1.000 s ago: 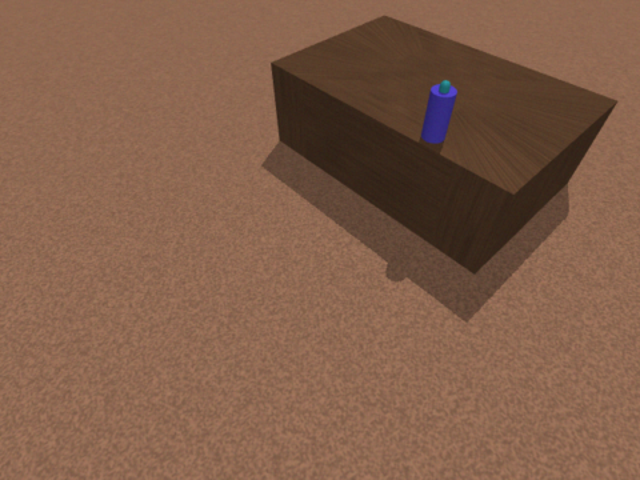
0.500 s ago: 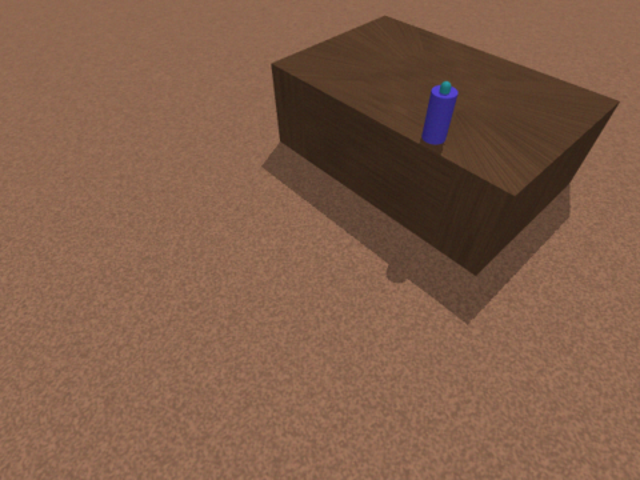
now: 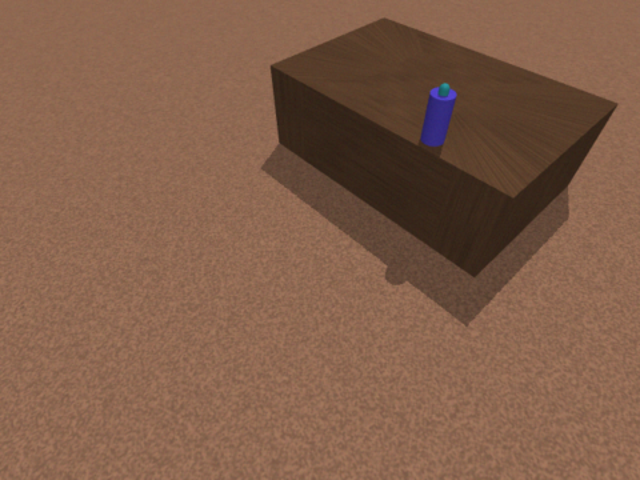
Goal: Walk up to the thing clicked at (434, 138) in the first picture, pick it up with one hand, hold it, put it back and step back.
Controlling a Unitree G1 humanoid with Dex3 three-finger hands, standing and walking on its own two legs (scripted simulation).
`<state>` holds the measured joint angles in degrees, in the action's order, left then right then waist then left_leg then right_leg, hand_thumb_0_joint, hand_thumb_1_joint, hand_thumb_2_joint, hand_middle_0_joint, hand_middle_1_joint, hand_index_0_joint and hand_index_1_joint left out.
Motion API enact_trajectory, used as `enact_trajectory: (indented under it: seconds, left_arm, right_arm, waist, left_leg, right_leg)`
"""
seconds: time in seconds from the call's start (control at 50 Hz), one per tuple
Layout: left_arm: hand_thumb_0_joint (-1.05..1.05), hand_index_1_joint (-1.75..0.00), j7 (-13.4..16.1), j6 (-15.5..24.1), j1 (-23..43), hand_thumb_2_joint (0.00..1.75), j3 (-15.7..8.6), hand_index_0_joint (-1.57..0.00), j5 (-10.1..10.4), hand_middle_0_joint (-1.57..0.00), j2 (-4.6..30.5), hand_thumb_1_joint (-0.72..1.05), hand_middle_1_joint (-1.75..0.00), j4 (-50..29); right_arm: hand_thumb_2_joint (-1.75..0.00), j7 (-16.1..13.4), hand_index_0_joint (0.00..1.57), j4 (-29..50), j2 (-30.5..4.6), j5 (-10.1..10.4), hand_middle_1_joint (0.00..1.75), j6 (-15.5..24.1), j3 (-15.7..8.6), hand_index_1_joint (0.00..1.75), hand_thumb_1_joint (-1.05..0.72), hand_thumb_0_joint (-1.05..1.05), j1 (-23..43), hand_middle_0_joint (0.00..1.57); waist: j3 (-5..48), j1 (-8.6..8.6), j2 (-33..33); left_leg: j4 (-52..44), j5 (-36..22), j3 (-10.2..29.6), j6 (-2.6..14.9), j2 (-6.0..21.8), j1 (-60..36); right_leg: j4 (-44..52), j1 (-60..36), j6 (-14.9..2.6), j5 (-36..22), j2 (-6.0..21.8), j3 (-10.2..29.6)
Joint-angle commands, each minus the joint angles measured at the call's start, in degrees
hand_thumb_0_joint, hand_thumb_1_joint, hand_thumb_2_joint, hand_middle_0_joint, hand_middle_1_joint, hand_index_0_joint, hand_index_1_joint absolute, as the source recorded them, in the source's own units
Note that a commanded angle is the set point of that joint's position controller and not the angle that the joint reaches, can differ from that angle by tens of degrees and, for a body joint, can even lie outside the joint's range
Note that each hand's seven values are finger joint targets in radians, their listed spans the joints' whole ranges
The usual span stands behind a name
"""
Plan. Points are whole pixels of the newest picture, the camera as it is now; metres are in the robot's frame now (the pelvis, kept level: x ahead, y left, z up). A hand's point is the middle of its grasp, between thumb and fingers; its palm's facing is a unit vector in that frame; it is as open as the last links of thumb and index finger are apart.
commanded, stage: stand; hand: left
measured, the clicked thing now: (438, 113) +1.24 -0.39 -0.26
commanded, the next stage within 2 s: walk up in 0.12 s
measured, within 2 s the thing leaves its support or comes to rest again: neither
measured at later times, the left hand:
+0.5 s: hand (197, 447) +0.20 +0.20 -0.15, palm faces -0.22 -0.87 -0.45, open 7.4 cm
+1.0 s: hand (272, 278) +0.51 +0.11 -0.16, palm faces -0.54 -0.74 -0.40, open 7.4 cm
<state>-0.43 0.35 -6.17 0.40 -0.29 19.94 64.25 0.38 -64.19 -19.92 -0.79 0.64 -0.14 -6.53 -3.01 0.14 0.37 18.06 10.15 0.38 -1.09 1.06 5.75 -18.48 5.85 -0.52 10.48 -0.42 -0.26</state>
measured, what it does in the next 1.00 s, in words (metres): walks ahead, turning right: right foot, then left foot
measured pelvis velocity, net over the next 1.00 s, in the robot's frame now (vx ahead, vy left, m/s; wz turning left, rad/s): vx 0.29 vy -0.09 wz -0.56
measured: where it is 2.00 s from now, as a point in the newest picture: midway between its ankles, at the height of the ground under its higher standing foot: (386, 339)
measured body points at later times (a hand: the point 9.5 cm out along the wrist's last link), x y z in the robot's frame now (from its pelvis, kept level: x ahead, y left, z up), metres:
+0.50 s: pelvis +0.06 -0.08 -0.04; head +0.06 -0.11 +0.41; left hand +0.21 +0.25 -0.12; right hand +0.06 -0.43 -0.16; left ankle +0.02 +0.10 -0.70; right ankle +0.08 -0.20 -0.75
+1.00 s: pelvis +0.29 -0.09 -0.02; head +0.32 -0.10 +0.43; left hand +0.53 +0.15 -0.13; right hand +0.18 -0.41 -0.11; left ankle +0.39 -0.01 -0.75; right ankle +0.18 -0.19 -0.67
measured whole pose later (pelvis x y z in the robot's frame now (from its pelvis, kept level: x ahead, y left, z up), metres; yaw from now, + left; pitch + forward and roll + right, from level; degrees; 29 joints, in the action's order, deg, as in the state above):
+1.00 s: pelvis +0.29 -0.09 -0.02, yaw -32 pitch -2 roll +0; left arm -1.3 4.0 -17.0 -2.9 0.5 26.5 49.5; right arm 4.4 -45.4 -23.2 -1.7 3.8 -4.6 -15.9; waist -5.1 -2.4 -1.7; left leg 34.7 14.4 -6.6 0.6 4.2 18.3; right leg -66.0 24.8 -2.0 21.9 0.5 2.3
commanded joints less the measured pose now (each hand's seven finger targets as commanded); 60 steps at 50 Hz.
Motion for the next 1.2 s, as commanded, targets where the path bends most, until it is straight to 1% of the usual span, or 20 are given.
enact_trajectory:
  seconds: [0.0,0.08,0.1,0.14,0.16,0.18,0.28,0.38,0.4,0.42,0.44,0.56,0.72,0.82,0.84,0.86,0.88,0.98,1.04,1.18]
  left_arm:
    - [0.0,-0.3,1.0,1.5,1.9,0.9,-2.4,-0.2,-0.2,-0.2,12.0,0.9,-0.3,-3.7]
    - [0.0,-0.3,1.0,1.5,2.0,0.9,-2.5,-0.2,-0.2,-0.2,12.5,0.9,-0.3,-3.6]
    - [0.0,-0.3,-1.6,0.5,-0.9,0.9,-7.7,-0.2,-1.9,-0.2,17.6,0.9,-0.3,-9.9]
    - [0.0,-0.3,-3.4,-0.2,11.5,0.9,-7.4,-0.2,-2.0,-0.2,12.9,0.9,-0.3,-14.6]
    - [0.0,-0.3,-3.6,-0.2,11.2,0.9,-7.9,-0.2,-2.7,-0.2,12.8,0.9,-0.3,-15.3]
    - [0.0,-0.3,-3.9,0.0,8.5,0.9,-8.0,-0.2,-2.8,-0.2,13.9,0.9,-0.3,-15.2]
    - [0.0,-0.3,-6.8,-0.2,-2.3,0.9,-8.0,-0.2,-0.9,-0.2,12.9,0.9,-0.3,-14.9]
    - [0.0,-0.3,-5.3,1.2,-14.6,0.9,-9.7,-0.2,-1.9,-0.2,15.6,0.9,-0.3,-12.7]
    - [0.0,-0.3,-4.0,1.9,-23.7,0.9,-11.5,-0.2,-1.8,-0.2,20.0,0.9,-0.3,-11.2]
    - [0.0,-0.3,-2.9,2.6,-24.9,0.9,-12.4,-0.2,-1.6,-0.2,25.8,0.9,-0.3,-12.6]
    - [0.0,-0.3,-2.8,2.4,-20.3,0.9,-11.9,-0.2,-0.6,-0.2,26.6,0.9,-0.3,-14.9]
    - [0.0,-0.3,-1.1,4.1,-9.6,0.9,-9.2,-0.2,0.1,-0.2,19.6,0.9,-0.3,-18.7]
    - [0.0,-0.3,-0.9,6.0,-12.8,0.9,-9.5,-0.2,-0.1,-0.2,20.6,0.9,-0.3,-21.1]
    - [0.0,-0.3,-0.2,5.9,-11.5,0.9,-7.5,-0.2,-0.5,-0.2,17.0,0.9,-0.3,-22.3]
    - [0.0,-0.3,-0.1,5.9,-15.0,0.9,-6.2,-0.2,-0.2,-0.2,12.1,0.9,-0.3,-22.3]
    - [0.0,-0.3,0.4,5.7,-18.2,0.9,-5.6,-0.2,0.9,-0.2,11.4,0.9,-0.3,-22.1]
    - [0.0,-0.3,1.0,5.7,-18.4,0.9,-5.9,-0.2,0.0,-0.2,15.7,0.9,-0.3,-20.6]
    - [0.0,-0.3,-1.1,5.0,-15.0,0.9,-6.2,-0.2,1.4,-0.2,15.4,0.9,-0.3,-18.1]
    - [0.0,-0.3,-1.7,4.9,-9.2,0.9,-5.8,-0.2,0.8,-0.2,14.2,0.9,-0.3,-20.5]
    - [0.0,-0.3,-0.7,5.7,-15.0,0.9,-8.1,-0.2,0.3,-0.2,16.4,0.9,-0.3,-17.6]
  right_arm:
    - [-0.9,-1.0,0.2,3.4,-11.9,0.3,0.3,1.2,-2.1,0.3,-0.9,0.0,1.8,0.2]
    - [-0.9,-1.0,0.2,3.2,-11.3,0.3,0.3,1.0,-1.9,0.3,-0.9,0.0,1.5,0.2]
    - [-0.9,0.3,0.2,9.3,-19.5,-1.5,0.3,2.7,-7.3,0.3,-0.9,0.0,-0.5,0.2]
    - [-0.9,0.5,0.2,8.2,-20.9,-0.9,0.3,2.8,-9.1,0.3,-0.9,0.0,-9.9,0.2]
    - [-0.9,0.3,0.2,10.2,-21.7,-0.8,0.3,3.0,-9.5,0.3,-0.9,0.0,-7.8,0.2]
    - [-0.9,0.3,0.2,12.6,-20.3,-0.9,0.3,3.4,-9.1,0.3,-0.9,0.0,-4.8,0.2]
    - [-0.9,1.5,0.2,17.8,-19.6,-2.3,0.3,4.1,-9.3,0.3,-0.9,0.0,3.3,0.2]
    - [-0.9,2.1,0.2,19.1,-17.5,-2.0,0.3,2.3,-8.3,0.3,-0.9,0.0,2.9,0.2]
    - [-0.9,2.3,0.2,20.3,-14.3,-1.7,0.3,2.2,-6.8,0.3,-0.9,0.0,2.9,0.2]
    - [-0.9,3.0,0.2,23.7,-10.0,-0.5,0.3,2.5,-5.1,0.3,-0.9,0.0,3.7,0.2]
    - [-0.9,2.8,0.2,24.1,-15.4,-0.8,0.3,2.5,-6.4,0.3,-0.9,0.0,6.0,0.2]
    - [-0.9,3.9,0.2,18.5,-16.7,-0.3,0.3,2.0,-7.3,0.3,-0.9,0.0,-5.5,0.2]
    - [-0.9,4.8,0.2,23.9,-15.7,-1.6,0.3,2.7,-7.7,0.3,-0.9,0.0,-0.3,0.2]
    - [-0.9,3.7,0.2,20.7,-18.0,-1.7,0.3,4.2,-9.5,0.3,-0.9,0.0,-14.7,0.2]
    - [-0.9,2.9,0.2,19.7,-21.7,-2.6,0.3,4.8,-10.9,0.3,-0.9,0.0,-21.9,0.2]
    - [-0.9,2.6,0.2,21.6,-24.7,-1.5,0.3,5.1,-11.2,0.3,-0.9,0.0,-18.5,0.2]
    - [-0.9,2.9,0.2,22.6,-25.6,0.2,0.3,4.8,-11.7,0.3,-0.9,0.0,-13.0,0.2]
    - [-0.9,2.4,0.2,23.0,-17.9,-0.2,0.3,4.8,-8.1,0.3,-0.9,0.0,-11.4,0.2]
    - [-0.9,2.4,0.2,23.8,-19.1,-0.8,0.3,4.5,-8.2,0.3,-0.9,0.0,-12.3,0.2]
    - [-0.9,3.1,0.2,26.2,-16.1,-0.5,0.3,2.5,-6.6,0.3,-0.9,0.0,-9.9,0.2]
  waist:
    - [4.2,-0.19,-0.3]
    - [2.9,-0.32,-1.0]
    - [5.5,-1.98,0.1]
    - [-0.3,-9.44,12.8]
    - [-1.1,-8.4,11.5]
    - [-0.8,-5.52,3.8]
    - [0.5,0.05,9.3]
    - [2.1,5.61,-3.1]
    - [4.7,10.34,-15.1]
    - [1.7,9.99,-26.4]
    - [-0.1,7.52,-13.5]
    - [-1.5,-0.38,-7.4]
    - [-2.5,1.13,-5.2]
    - [4.6,-7.1,1.3]
    - [8.6,-9.77,14.2]
    - [6.7,-6.04,20.1]
    - [4.7,-3.21,13.4]
    - [1.1,-2.53,9.2]
    - [0.7,-3.75,8.9]
    - [4.6,1.61,0.7]
  left_leg:
    - [-2.0,-8.1,4.6,1.97,6.4,-1.1]
    - [-2.4,-6.1,4.7,1.97,6.1,-0.1]
    - [6.1,18.6,1.3,4.78,4.7,-11.8]
    - [-6.7,33.3,15.1,11.08,18.4,-20.6]
    - [-11.1,29.5,21.4,15.62,28.4,-13.0]
    - [-11.3,24.6,20.3,15.69,29.6,-7.4]
    - [-6.1,19.7,-3.4,9.98,16.6,1.6]
    - [18.0,24.1,-11.7,7.66,11.0,16.4]
    - [39.2,19.0,-14.2,5.4,5.8,24.8]
    - [52.9,27.2,-8.8,1.56,-2.6,40.1]
    - [53.3,24.2,1.9,0.92,2.0,38.3]
    - [39.3,7.9,2.3,1.15,6.5,25.4]
    - [22.8,-0.5,1.2,-0.05,6.4,23.5]
    - [12.7,5.1,-1.8,3.11,2.0,-4.0]
    - [6.3,19.5,12.0,6.01,11.2,-12.7]
    - [-7.1,28.2,38.6,11.01,24.4,-13.7]
    - [-9.1,30.9,41.6,13.34,26.1,-4.5]
    - [-1.7,-0.3,7.0,12.24,14.8,1.9]
    - [-0.4,-8.2,3.5,15.47,17.6,1.3]
    - [15.7,2.1,-5.2,9.49,12.4,15.2]
  right_leg:
    - [2.8,0.2,-1.13,-8.1,7.6,5.5]
    - [3.5,0.7,-1.19,-6.8,7.7,5.9]
    - [-1.3,15.8,-3.55,15.7,4.3,13.1]
    - [-18.8,41.5,-0.87,18.8,0.8,4.0]
    - [-31.6,41.1,-0.11,17.0,4.2,3.4]
    - [-35.5,37.0,-0.36,15.1,7.2,4.4]
    - [-24.6,19.1,0.57,10.9,7.5,-1.6]
    - [-17.5,-1.2,-0.68,7.1,0.4,-9.1]
    - [-9.9,-10.4,-4.16,18.6,3.0,2.2]
    - [6.4,-11.2,-10.77,31.0,16.6,35.3]
    - [12.0,-2.8,-16.13,40.1,23.9,49.7]
    - [6.7,8.7,-9.94,22.4,12.4,21.6]
    - [2.0,8.9,-9.97,18.2,11.2,18.4]
    - [-24.2,17.7,-5.92,-4.5,5.8,10.8]
    - [-43.2,26.2,-3.46,-1.6,0.7,5.8]
    - [-52.5,38.5,-2.22,18.4,-5.9,1.7]
    - [-57.1,34.4,-2.92,17.8,-0.1,7.4]
    - [-42.1,27.9,-0.7,9.2,4.8,3.2]
    - [-29.7,25.8,-0.09,9.9,5.9,1.0]
    - [-14.1,-2.2,-2.7,-0.4,0.3,-4.2]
